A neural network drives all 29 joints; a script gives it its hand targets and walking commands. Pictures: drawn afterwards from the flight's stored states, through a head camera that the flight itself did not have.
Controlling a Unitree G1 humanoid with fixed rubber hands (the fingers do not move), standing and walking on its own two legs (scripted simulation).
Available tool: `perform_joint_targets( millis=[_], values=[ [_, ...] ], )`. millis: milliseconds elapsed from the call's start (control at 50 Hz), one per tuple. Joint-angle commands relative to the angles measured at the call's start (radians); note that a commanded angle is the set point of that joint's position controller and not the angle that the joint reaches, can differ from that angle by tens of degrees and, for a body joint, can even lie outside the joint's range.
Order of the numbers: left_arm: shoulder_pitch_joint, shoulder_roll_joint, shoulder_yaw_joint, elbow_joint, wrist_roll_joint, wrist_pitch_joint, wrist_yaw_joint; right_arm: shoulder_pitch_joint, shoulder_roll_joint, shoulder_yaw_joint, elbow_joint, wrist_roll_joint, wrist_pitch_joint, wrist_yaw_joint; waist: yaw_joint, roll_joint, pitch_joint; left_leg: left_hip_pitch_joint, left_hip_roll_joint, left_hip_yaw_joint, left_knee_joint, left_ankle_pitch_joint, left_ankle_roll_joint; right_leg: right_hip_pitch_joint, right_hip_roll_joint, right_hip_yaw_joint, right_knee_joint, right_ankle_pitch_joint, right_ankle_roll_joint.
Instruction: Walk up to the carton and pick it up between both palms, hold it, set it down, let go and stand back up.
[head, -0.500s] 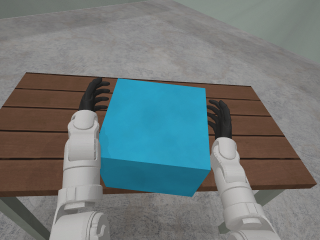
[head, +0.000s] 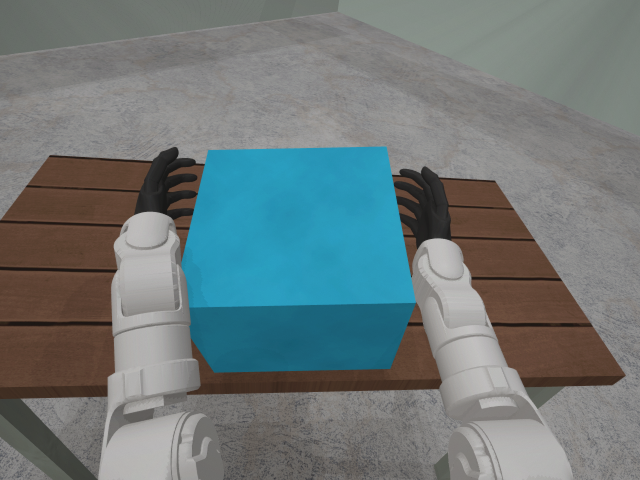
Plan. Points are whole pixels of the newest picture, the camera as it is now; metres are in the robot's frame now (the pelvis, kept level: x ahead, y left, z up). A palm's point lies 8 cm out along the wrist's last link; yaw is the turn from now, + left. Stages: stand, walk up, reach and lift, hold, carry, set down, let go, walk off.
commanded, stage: reach and lift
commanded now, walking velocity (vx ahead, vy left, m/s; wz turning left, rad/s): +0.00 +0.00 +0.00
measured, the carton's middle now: (299, 260) +0.39 +0.01 +0.08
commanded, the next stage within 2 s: hold in 0.54 s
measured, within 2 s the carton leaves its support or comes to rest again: neither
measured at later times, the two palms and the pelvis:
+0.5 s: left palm (138, 205) +0.37 +0.19 +0.19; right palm (426, 220) +0.36 -0.14 +0.18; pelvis +0.01 +0.02 +0.00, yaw +0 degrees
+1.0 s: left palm (135, 203) +0.36 +0.19 +0.20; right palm (432, 216) +0.35 -0.14 +0.19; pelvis +0.00 +0.01 +0.00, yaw +0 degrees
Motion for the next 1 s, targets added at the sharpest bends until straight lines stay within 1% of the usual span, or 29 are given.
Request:
perform_joint_targets(
  millis=[0, 40, 60, 80, 100, 140, 160, 200, 220, 260, 320, 360, 400, 420, 460, 500, 540, 580, 640, 660, 680, 700, 740, 760, 780, 800, 820, 860, 980],
  values=[
    [-0.447, -0.447, -0.431, -0.095, -0.135, -0.023, -0.12, -0.663, 0.362, 0.371, -0.274, 0.051, -0.061, 0.145, -0.014, 0.153, -0.409, 0.001, -0.079, 0.08, -0.055, 0.094, 0.037, 0.135, 0.008, -0.023, -0.021, 0.093, 0.07],
    [-0.42, -0.431, -0.422, -0.062, -0.141, -0.018, -0.122, -0.667, 0.372, 0.387, -0.281, 0.055, -0.053, 0.139, -0.02, 0.132, -0.429, -0.018, -0.081, 0.079, -0.039, 0.106, 0.041, 0.172, 0.004, -0.013, -0.013, 0.15, 0.068],
    [-0.438, -0.428, -0.432, -0.11, -0.141, -0.017, -0.122, -0.63, 0.369, 0.39, -0.279, 0.058, -0.049, 0.13, -0.033, 0.141, -0.426, -0.013, -0.084, 0.077, -0.042, 0.123, 0.04, 0.183, -0.003, -0.012, -0.009, 0.207, 0.079],
    [-0.433, -0.422, -0.436, -0.148, -0.146, -0.018, -0.116, -0.642, 0.364, 0.418, -0.303, 0.084, -0.047, 0.135, -0.002, 0.143, -0.461, 0.008, -0.077, 0.071, -0.029, 0.178, 0.038, 0.189, 0.004, -0.011, 0.005, 0.252, 0.08],
    [-0.392, -0.425, -0.439, -0.118, -0.154, -0.009, -0.119, -0.625, 0.34, 0.415, -0.318, 0.077, -0.045, 0.127, -0.03, 0.125, -0.457, 0.01, -0.078, 0.063, -0.025, 0.195, 0.035, 0.197, 0.006, -0.015, 0.003, 0.281, 0.087],
    [-0.385, -0.419, -0.447, -0.137, -0.151, -0.004, -0.124, -0.611, 0.35, 0.431, -0.31, 0.08, -0.031, 0.122, -0.035, 0.125, -0.434, 0.002, -0.08, 0.064, -0.028, 0.176, 0.035, 0.186, 0.005, -0.011, 0.001, 0.259, 0.081],
    [-0.373, -0.411, -0.442, -0.134, -0.15, 0.003, -0.122, -0.63, 0.336, 0.433, -0.354, 0.089, -0.03, 0.124, -0.014, 0.111, -0.417, -0.01, -0.084, 0.072, -0.027, 0.2, 0.034, 0.19, 0.013, -0.021, 0.005, 0.275, 0.076],
    [-0.366, -0.431, -0.484, -0.232, -0.185, 0.003, -0.115, -0.612, 0.335, 0.475, -0.407, 0.124, -0.031, 0.119, -0.031, 0.127, -0.509, 0.047, -0.075, 0.05, -0.002, 0.324, 0.02, 0.224, 0.02, -0.026, 0.017, 0.384, 0.08],
    [-0.37, -0.426, -0.489, -0.215, -0.183, 0.006, -0.118, -0.581, 0.313, 0.462, -0.361, 0.112, -0.017, 0.118, -0.049, 0.124, -0.473, 0.063, -0.072, 0.047, 0.001, 0.334, 0.013, 0.202, 0.029, -0.035, 0.012, 0.336, 0.078],
    [-0.336, -0.422, -0.505, -0.233, -0.193, 0.02, -0.117, -0.569, 0.314, 0.481, -0.384, 0.128, -0.004, 0.118, -0.036, 0.127, -0.445, 0.073, -0.069, 0.04, 0.006, 0.343, 0.012, 0.176, 0.034, -0.026, 0.004, 0.3, 0.072],
    [-0.35, -0.403, -0.478, -0.198, -0.179, 0.047, -0.122, -0.559, 0.306, 0.459, -0.351, 0.119, 0.029, 0.124, -0.043, 0.103, -0.343, 0.014, -0.065, 0.049, -0.041, 0.22, 0.025, 0.141, 0.032, -0.025, -0.023, 0.181, 0.06],
    [-0.377, -0.399, -0.487, -0.235, -0.189, 0.048, -0.12, -0.575, 0.306, 0.443, -0.377, 0.116, 0.029, 0.128, -0.041, 0.118, -0.355, 0.011, -0.063, 0.048, -0.039, 0.234, 0.018, 0.151, 0.04, -0.022, -0.019, 0.175, 0.055],
    [-0.408, -0.429, -0.534, -0.287, -0.203, 0.046, -0.109, -0.574, 0.304, 0.449, -0.388, 0.126, 0.024, 0.13, -0.055, 0.172, -0.416, 0.065, -0.057, 0.041, -0.009, 0.317, -0.001, 0.14, 0.043, -0.031, -0.009, 0.18, 0.051],
    [-0.415, -0.424, -0.523, -0.239, -0.199, 0.054, -0.107, -0.617, 0.288, 0.433, -0.374, 0.13, 0.026, 0.135, -0.04, 0.192, -0.375, 0.06, -0.053, 0.037, -0.004, 0.316, -0.002, 0.097, 0.046, -0.027, -0.012, 0.145, 0.047],
    [-0.395, -0.422, -0.518, -0.218, -0.198, 0.072, -0.105, -0.603, 0.279, 0.424, -0.371, 0.123, 0.033, 0.138, -0.06, 0.186, -0.381, 0.068, -0.045, 0.033, -0.014, 0.312, -0.006, 0.107, 0.05, -0.035, -0.024, 0.121, 0.041],
    [-0.394, -0.423, -0.475, -0.171, -0.158, 0.09, -0.111, -0.609, 0.271, 0.388, -0.319, 0.108, 0.047, 0.145, -0.054, 0.181, -0.305, 0.006, -0.052, 0.05, -0.038, 0.19, -0.002, 0.107, 0.04, -0.033, -0.029, 0.05, 0.037],
    [-0.397, -0.418, -0.468, -0.198, -0.16, 0.095, -0.119, -0.591, 0.285, 0.389, -0.318, 0.1, 0.05, 0.156, -0.037, 0.167, -0.305, 0.002, -0.042, 0.043, -0.047, 0.198, 0.002, 0.115, 0.041, -0.029, -0.02, 0.064, 0.035],
    [-0.414, -0.431, -0.474, -0.223, -0.176, 0.094, -0.118, -0.611, 0.278, 0.409, -0.345, 0.117, 0.049, 0.153, -0.047, 0.167, -0.364, 0.025, -0.051, 0.047, -0.035, 0.254, 0.003, 0.132, 0.044, -0.032, -0.018, 0.111, 0.039],
    [-0.403, -0.436, -0.483, -0.236, -0.174, 0.093, -0.106, -0.653, 0.294, 0.433, -0.397, 0.127, 0.035, 0.157, -0.014, 0.164, -0.407, 0.049, -0.049, 0.049, -0.016, 0.337, 0.007, 0.152, 0.05, -0.026, -0.011, 0.16, 0.042],
    [-0.403, -0.43, -0.499, -0.287, -0.192, 0.09, -0.103, -0.646, 0.293, 0.451, -0.407, 0.143, 0.034, 0.154, -0.031, 0.159, -0.445, 0.071, -0.056, 0.043, -0.006, 0.366, 0.004, 0.158, 0.052, -0.034, -0.005, 0.194, 0.045],
    [-0.428, -0.424, -0.484, -0.26, -0.184, 0.092, -0.099, -0.652, 0.286, 0.438, -0.361, 0.138, 0.046, 0.158, -0.018, 0.181, -0.403, 0.054, -0.057, 0.046, -0.006, 0.334, -0.001, 0.119, 0.052, -0.032, -0.009, 0.151, 0.041],
    [-0.435, -0.425, -0.466, -0.232, -0.181, 0.093, -0.104, -0.655, 0.286, 0.418, -0.371, 0.123, 0.05, 0.16, -0.025, 0.146, -0.387, 0.026, -0.057, 0.051, -0.022, 0.275, 0.004, 0.137, 0.049, -0.034, -0.02, 0.118, 0.044],
    [-0.402, -0.433, -0.472, -0.211, -0.178, 0.11, -0.111, -0.636, 0.276, 0.417, -0.354, 0.119, 0.06, 0.153, -0.046, 0.14, -0.378, 0.015, -0.061, 0.056, -0.042, 0.212, 0.02, 0.148, 0.037, -0.024, -0.03, 0.106, 0.04],
    [-0.423, -0.415, -0.456, -0.182, -0.167, 0.109, -0.114, -0.662, 0.292, 0.418, -0.336, 0.113, 0.066, 0.152, -0.031, 0.121, -0.341, -0.022, -0.062, 0.058, -0.056, 0.146, 0.025, 0.133, 0.039, -0.026, -0.037, 0.062, 0.041],
    [-0.414, -0.428, -0.444, -0.172, -0.156, 0.112, -0.119, -0.657, 0.294, 0.399, -0.348, 0.099, 0.067, 0.152, -0.032, 0.115, -0.341, -0.02, -0.061, 0.064, -0.057, 0.135, 0.032, 0.134, 0.036, -0.027, -0.033, 0.067, 0.043],
    [-0.427, -0.42, -0.457, -0.225, -0.175, 0.104, -0.123, -0.627, 0.313, 0.406, -0.35, 0.093, 0.063, 0.146, -0.053, 0.11, -0.377, -0.011, -0.066, 0.062, -0.052, 0.147, 0.03, 0.171, 0.032, -0.024, -0.027, 0.107, 0.046],
    [-0.424, -0.417, -0.457, -0.212, -0.172, 0.103, -0.127, -0.654, 0.325, 0.417, -0.373, 0.103, 0.062, 0.148, -0.034, 0.122, -0.374, -0.01, -0.069, 0.067, -0.047, 0.173, 0.03, 0.167, 0.034, -0.019, -0.024, 0.119, 0.043],
    [-0.44, -0.42, -0.45, -0.2, -0.171, 0.101, -0.13, -0.667, 0.317, 0.414, -0.37, 0.116, 0.064, 0.142, -0.039, 0.143, -0.39, -0.024, -0.07, 0.071, -0.046, 0.156, 0.026, 0.174, 0.028, -0.015, -0.019, 0.13, 0.047],
    [-0.516, -0.41, -0.423, -0.174, -0.163, 0.093, -0.131, -0.705, 0.346, 0.394, -0.325, 0.094, 0.07, 0.145, -0.021, 0.118, -0.358, -0.067, -0.072, 0.071, -0.072, 0.05, 0.05, 0.131, 0.023, -0.023, -0.034, 0.009, 0.049]
  ],
)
